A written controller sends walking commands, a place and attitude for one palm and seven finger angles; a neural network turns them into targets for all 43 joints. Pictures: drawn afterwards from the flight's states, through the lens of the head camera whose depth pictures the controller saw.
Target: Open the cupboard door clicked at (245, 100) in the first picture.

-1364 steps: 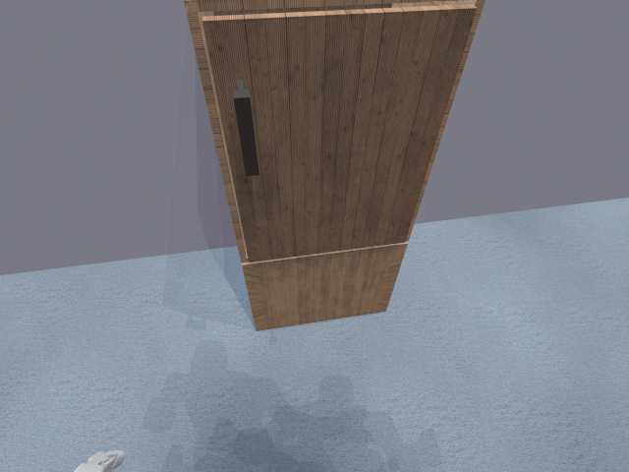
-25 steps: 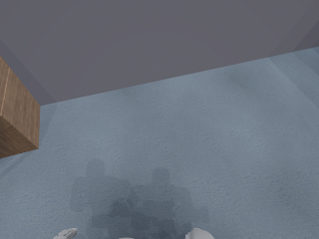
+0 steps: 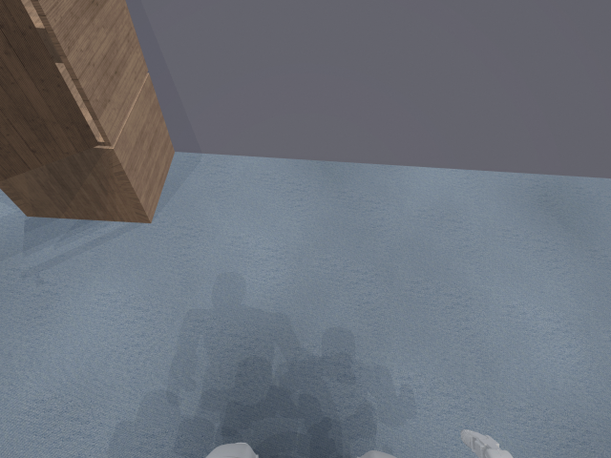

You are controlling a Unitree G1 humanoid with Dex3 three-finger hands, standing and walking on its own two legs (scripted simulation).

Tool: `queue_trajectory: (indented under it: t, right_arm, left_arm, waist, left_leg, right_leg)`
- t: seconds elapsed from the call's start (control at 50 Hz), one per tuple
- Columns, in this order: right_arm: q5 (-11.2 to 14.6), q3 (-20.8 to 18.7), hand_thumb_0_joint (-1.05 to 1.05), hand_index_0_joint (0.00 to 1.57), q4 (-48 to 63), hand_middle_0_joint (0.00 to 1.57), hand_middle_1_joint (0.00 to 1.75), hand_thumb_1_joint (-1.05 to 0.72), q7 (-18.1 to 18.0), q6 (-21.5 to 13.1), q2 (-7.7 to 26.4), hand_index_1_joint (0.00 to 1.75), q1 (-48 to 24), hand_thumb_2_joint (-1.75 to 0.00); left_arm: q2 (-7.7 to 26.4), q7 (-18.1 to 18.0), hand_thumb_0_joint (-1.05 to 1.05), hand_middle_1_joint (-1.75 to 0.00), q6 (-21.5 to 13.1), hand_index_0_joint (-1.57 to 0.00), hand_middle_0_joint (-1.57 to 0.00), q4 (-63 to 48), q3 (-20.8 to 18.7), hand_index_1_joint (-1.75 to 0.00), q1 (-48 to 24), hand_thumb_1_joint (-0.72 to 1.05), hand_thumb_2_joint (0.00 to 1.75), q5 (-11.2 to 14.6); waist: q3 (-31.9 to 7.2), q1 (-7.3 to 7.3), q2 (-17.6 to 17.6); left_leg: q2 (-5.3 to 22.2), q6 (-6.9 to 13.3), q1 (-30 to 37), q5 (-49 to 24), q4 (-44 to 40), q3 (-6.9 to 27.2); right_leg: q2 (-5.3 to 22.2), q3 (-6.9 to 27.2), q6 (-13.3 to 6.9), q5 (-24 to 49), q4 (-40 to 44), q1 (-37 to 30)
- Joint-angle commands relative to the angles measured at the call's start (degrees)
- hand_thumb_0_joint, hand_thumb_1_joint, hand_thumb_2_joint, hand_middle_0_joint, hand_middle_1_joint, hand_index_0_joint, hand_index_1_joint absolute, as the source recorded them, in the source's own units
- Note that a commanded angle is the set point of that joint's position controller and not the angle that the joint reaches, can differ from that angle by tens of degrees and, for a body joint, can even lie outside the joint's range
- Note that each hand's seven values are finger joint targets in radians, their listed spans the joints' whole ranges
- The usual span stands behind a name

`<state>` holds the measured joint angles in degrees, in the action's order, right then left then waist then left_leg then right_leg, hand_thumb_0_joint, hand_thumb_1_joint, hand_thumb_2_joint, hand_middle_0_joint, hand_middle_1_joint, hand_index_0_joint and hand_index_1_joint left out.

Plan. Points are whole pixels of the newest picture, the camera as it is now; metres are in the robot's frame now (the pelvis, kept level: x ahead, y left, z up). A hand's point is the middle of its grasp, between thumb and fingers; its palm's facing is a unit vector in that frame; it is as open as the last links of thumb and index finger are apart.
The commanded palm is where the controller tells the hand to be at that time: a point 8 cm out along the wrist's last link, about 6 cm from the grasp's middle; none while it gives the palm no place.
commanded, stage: turn to face it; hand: left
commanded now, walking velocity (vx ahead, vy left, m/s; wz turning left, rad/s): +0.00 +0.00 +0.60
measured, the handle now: out of the picture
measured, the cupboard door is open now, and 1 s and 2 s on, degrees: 37 37 37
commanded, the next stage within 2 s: take the last steps up to it in 1.04 s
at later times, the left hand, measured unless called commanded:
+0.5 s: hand out of the picture +0.03 +0.15 -0.14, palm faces +0.28 -0.92 -0.26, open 7.4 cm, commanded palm none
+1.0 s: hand out of the picture -0.01 +0.17 -0.15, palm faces +0.52 -0.81 -0.28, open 7.4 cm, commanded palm none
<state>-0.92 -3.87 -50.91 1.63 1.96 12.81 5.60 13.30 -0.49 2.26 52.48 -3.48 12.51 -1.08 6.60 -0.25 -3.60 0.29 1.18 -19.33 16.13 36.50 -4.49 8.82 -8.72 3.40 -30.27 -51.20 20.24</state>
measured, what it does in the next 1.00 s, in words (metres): steps on the spot, turning left: right foot, then left foot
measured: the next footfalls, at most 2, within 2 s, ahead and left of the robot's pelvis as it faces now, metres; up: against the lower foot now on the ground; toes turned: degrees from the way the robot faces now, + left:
right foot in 0.28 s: +0.07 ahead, -0.15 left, +0.00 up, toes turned +7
left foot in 0.66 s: +0.01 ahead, +0.09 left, +0.00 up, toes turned +29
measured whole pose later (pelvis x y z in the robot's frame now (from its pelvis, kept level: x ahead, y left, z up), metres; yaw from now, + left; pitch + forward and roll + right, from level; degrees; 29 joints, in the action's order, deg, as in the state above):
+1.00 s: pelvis +0.03 -0.05 +0.01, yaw +31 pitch +1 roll +1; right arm -1.1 -3.0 -53.9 0.1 2.5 11.1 9.7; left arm 13.5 -0.2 1.2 52.7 -3.4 10.9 -0.9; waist 3.9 -0.1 0.4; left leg -0.1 -1.1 -17.9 15.2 32.0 1.8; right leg 2.8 -2.9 3.1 -18.1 -34.1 16.9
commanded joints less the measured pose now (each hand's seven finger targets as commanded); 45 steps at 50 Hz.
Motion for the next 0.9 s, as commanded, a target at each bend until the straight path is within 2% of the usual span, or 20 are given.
queue_trajectory:
  t: [0.0, 0.04, 0.16, 0.22, 0.24, 0.26, 0.28, 0.3, 0.34, 0.4, 0.52, 0.58, 0.6, 0.62, 0.64, 0.66, 0.68, 0.74, 0.78, 0.88]
  right_arm:
    - [-0.6, -2.9, 0.0, 0.2, 2.2, 0.2, 0.3, -0.9, -2.3, -0.9, 12.8, 0.3, 5.9, -0.9]
    - [-0.7, -2.4, 0.0, 0.2, 2.8, 0.2, 0.3, -0.9, -2.4, -1.2, 11.6, 0.3, 3.6, -0.9]
    - [-0.8, -2.9, 0.0, 0.2, 2.7, 0.2, 0.3, -0.9, -2.0, -0.6, 12.1, 0.3, 3.0, -0.9]
    - [-0.3, -3.1, 0.0, 0.2, 3.7, 0.2, 0.3, -0.9, -1.8, -0.2, 11.6, 0.3, 0.1, -0.9]
    - [0.2, -2.9, 0.0, 0.2, 4.3, 0.2, 0.3, -0.9, -1.6, -0.1, 9.3, 0.3, 0.0, -0.9]
    - [0.5, -2.2, 0.0, 0.2, 5.4, 0.2, 0.3, -0.9, -1.2, -0.2, 5.2, 0.3, 0.7, -0.9]
    - [0.0, -2.3, 0.0, 0.2, 6.0, 0.2, 0.3, -0.9, -0.8, -0.1, 7.1, 0.3, -0.5, -0.9]
    - [0.0, -2.7, 0.0, 0.2, 5.2, 0.2, 0.3, -0.9, -1.0, 0.5, 6.8, 0.3, -0.4, -0.9]
    - [-0.1, -2.2, 0.0, 0.2, 3.1, 0.2, 0.3, -0.9, -0.3, 1.0, 5.9, 0.3, -0.1, -0.9]
    - [0.3, -1.5, 0.0, 0.2, 2.2, 0.2, 0.3, -0.9, 0.3, 1.6, 4.2, 0.3, -0.3, -0.9]
    - [0.5, -0.4, 0.0, 0.2, 3.3, 0.2, 0.3, -0.9, 0.4, 0.6, 2.9, 0.3, -3.5, -0.9]
    - [0.2, -0.7, 0.0, 0.2, 2.3, 0.2, 0.3, -0.9, 0.0, -0.2, 4.6, 0.3, 1.2, -0.9]
    - [0.0, -1.3, 0.0, 0.2, 1.6, 0.2, 0.3, -0.9, 0.0, -0.6, 6.8, 0.3, 4.4, -0.9]
    - [-0.6, -3.0, 0.0, 0.2, 1.3, 0.2, 0.3, -0.9, -0.5, -1.1, 13.6, 0.3, 8.3, -0.9]
    - [-0.3, -3.6, 0.0, 0.2, 0.3, 0.2, 0.3, -0.9, -1.0, -0.5, 16.9, 0.3, 11.9, -0.9]
    - [-0.4, -3.4, 0.0, 0.2, -0.2, 0.2, 0.3, -0.9, -1.6, -0.7, 15.3, 0.3, 12.5, -0.9]
    - [-0.6, -3.1, 0.0, 0.2, 0.5, 0.2, 0.3, -0.9, -2.3, -0.8, 14.6, 0.3, 9.8, -0.9]
    - [-0.6, -1.6, 0.0, 0.2, 1.8, 0.2, 0.3, -0.9, -2.7, -1.3, 10.7, 0.3, 3.4, -0.9]
    - [-0.6, -1.5, 0.0, 0.2, 1.4, 0.2, 0.3, -0.9, -2.6, -1.4, 10.5, 0.3, 3.4, -0.9]
    - [-0.8, -1.7, 0.0, 0.2, 0.8, 0.2, 0.3, -0.9, -2.4, -0.7, 10.4, 0.3, 3.4, -0.9]
  left_arm:
    - [5.5, -0.4, 0.0, -0.3, -0.8, -0.2, -0.2, -6.7, -1.9, -0.3, -5.7, 0.9, 0.9, 0.0]
    - [4.9, 0.0, 0.0, -0.3, -0.6, -0.2, -0.2, -5.3, -2.0, -0.3, -3.3, 0.9, 0.9, 0.0]
    - [4.1, 0.0, 0.0, -0.3, -0.8, -0.2, -0.2, -5.9, -1.7, -0.3, -2.5, 0.9, 0.9, 0.3]
    - [5.1, -0.3, 0.0, -0.3, -1.8, -0.2, -0.2, -4.8, -2.0, -0.3, 3.0, 0.9, 0.9, 0.4]
    - [8.3, -0.7, 0.0, -0.3, -2.5, -0.2, -0.2, -4.6, -2.6, -0.3, 5.3, 0.9, 0.9, -0.1]
    - [13.7, -1.2, 0.0, -0.3, -3.0, -0.2, -0.2, -4.6, -3.7, -0.3, 5.9, 0.9, 0.9, -0.9]
    - [14.7, -1.3, 0.0, -0.3, -2.7, -0.2, -0.2, -5.3, -3.0, -0.3, 5.3, 0.9, 0.9, -0.6]
    - [11.7, -1.9, 0.0, -0.3, -2.9, -0.2, -0.2, -5.5, -3.1, -0.3, 3.0, 0.9, 0.9, -0.4]
    - [8.0, -1.6, 0.0, -0.3, -3.0, -0.2, -0.2, -6.3, -1.6, -0.3, -1.1, 0.9, 0.9, -0.1]
    - [7.9, -1.6, 0.0, -0.3, -3.2, -0.2, -0.2, -6.0, -1.6, -0.3, -0.2, 0.9, 0.9, -0.3]
    - [10.9, -1.4, 0.0, -0.3, -3.1, -0.2, -0.2, -3.6, -2.8, -0.3, 4.1, 0.9, 0.9, -0.7]
    - [11.2, -0.9, 0.0, -0.3, -2.9, -0.2, -0.2, -3.3, -3.2, -0.3, 2.9, 0.9, 0.9, -0.1]
    - [10.3, -0.7, 0.0, -0.3, -2.7, -0.2, -0.2, -3.6, -3.0, -0.3, 2.4, 0.9, 0.9, 0.2]
    - [6.5, -0.2, 0.0, -0.3, -2.3, -0.2, -0.2, -5.6, -2.4, -0.3, 2.3, 0.9, 0.9, 0.7]
    - [4.7, -0.5, 0.0, -0.3, -1.7, -0.2, -0.2, -7.8, -1.1, -0.3, -1.5, 0.9, 0.9, 0.3]
    - [5.4, -1.0, 0.0, -0.3, -1.0, -0.2, -0.2, -7.4, -1.3, -0.3, -4.3, 0.9, 0.9, -0.2]
    - [4.6, -0.9, 0.0, -0.3, -0.9, -0.2, -0.2, -6.5, -1.5, -0.3, -5.1, 0.9, 0.9, 0.1]
    - [4.2, 0.0, 0.0, -0.3, -0.4, -0.2, -0.2, -3.4, -1.7, -0.3, -1.6, 0.9, 0.9, 0.0]
    - [3.6, 0.2, 0.0, -0.3, -0.4, -0.2, -0.2, -2.8, -1.5, -0.3, -0.5, 0.9, 0.9, 0.1]
    - [2.9, 0.0, 0.0, -0.3, -0.8, -0.2, -0.2, -2.7, -0.9, -0.3, -0.2, 0.9, 0.9, 0.2]
  waist:
    - [-9.7, 3.41, 16.7]
    - [-8.8, 1.4, 11.2]
    - [-10.0, 1.25, 13.6]
    - [-10.8, -1.74, 11.7]
    - [-11.3, -2.96, 3.4]
    - [-10.3, -3.23, -14.6]
    - [-9.0, -3.55, -11.5]
    - [-9.8, -1.71, -13.0]
    - [-6.2, 0.44, -8.3]
    - [-6.9, 0.33, -7.9]
    - [-8.4, -2.33, -8.0]
    - [-10.2, 0.46, -6.3]
    - [-12.5, 2.29, -0.6]
    - [-15.1, 4.38, 17.1]
    - [-14.7, 6.05, 20.2]
    - [-14.6, 6.35, 15.6]
    - [-12.3, 5.11, 17.3]
    - [-8.6, 1.08, 12.4]
    - [-9.3, 0.73, 12.1]
    - [-8.3, 0.92, 12.8]
  left_leg:
    - [17.3, 9.6, 11.0, -21.7, -16.3, 21.5]
    - [14.1, 8.0, 9.5, -21.2, -16.4, 18.2]
    - [11.5, 7.3, 6.8, -18.0, -14.9, 19.6]
    - [8.7, 4.7, -0.1, -15.2, -9.7, 19.8]
    - [4.2, 1.4, -6.8, -6.9, -2.9, 16.5]
    - [-4.8, -3.5, -16.8, 13.7, 11.7, 6.0]
    - [-2.7, -3.0, -15.2, 19.9, 25.0, 7.4]
    - [-0.9, -3.1, -15.7, 18.1, 31.9, 8.9]
    - [1.1, -4.4, -15.6, 10.7, 35.1, 6.9]
    - [1.3, -5.2, -12.8, 8.2, 28.2, 3.5]
    - [0.6, -4.4, -6.4, 10.4, 7.5, -1.3]
    - [-0.6, -3.1, 4.7, 0.1, -6.6, -2.8]
    - [2.0, -1.7, 13.5, -8.7, -12.4, 0.0]
    - [17.3, 5.7, 23.7, -28.6, -13.5, 20.3]
    - [25.2, 12.7, 22.3, -40.5, -14.7, 26.3]
    - [23.3, 12.6, 20.1, -33.9, -14.9, 25.4]
    - [20.7, 11.6, 15.7, -27.9, -15.8, 23.5]
    - [14.6, 8.2, 8.9, -22.2, -17.1, 15.9]
    - [13.1, 7.8, 9.5, -21.9, -16.9, 14.1]
    - [12.5, 7.7, 5.8, -16.5, -16.3, 16.5]
  right_leg:
    - [-1.1, 9.3, 1.1, 1.5, -16.2, 14.0]
    - [-2.4, 8.6, 1.3, 5.0, -12.6, 11.3]
    - [-6.5, 6.4, 0.8, 5.3, 5.3, 1.7]
    - [-7.6, 5.2, 0.3, 14.5, 22.0, -11.1]
    - [-1.5, 11.2, -1.2, 16.0, 31.2, -18.9]
    - [15.0, 28.0, -7.7, 21.3, 36.0, -22.5]
    - [20.4, 28.2, -12.4, 25.2, 35.7, -14.6]
    - [18.2, 27.1, -12.7, 29.2, 34.2, -13.5]
    - [11.2, 14.5, -10.5, 38.2, 30.9, -12.4]
    - [9.5, 7.4, -8.6, 41.9, 30.6, -14.2]
    - [12.5, 4.6, -9.5, 49.0, 26.1, -19.1]
    - [11.2, 1.1, -6.0, 46.1, 18.9, -14.4]
    - [9.8, -0.9, -3.4, 41.0, 11.4, -8.8]
    - [1.8, -3.2, 0.9, 10.6, -1.5, 7.0]
    - [-1.2, 2.3, 1.2, -9.8, -10.0, 12.6]
    - [-1.3, 6.4, 0.7, -6.8, -14.5, 13.8]
    - [-1.2, 8.1, 0.8, -3.2, -15.9, 14.3]
    - [-2.1, 8.2, 0.9, 4.7, -13.1, 10.1]
    - [-3.3, 7.1, 0.9, 5.5, -7.7, 7.8]
    - [-6.5, 4.8, 0.3, 5.4, 6.9, -0.3]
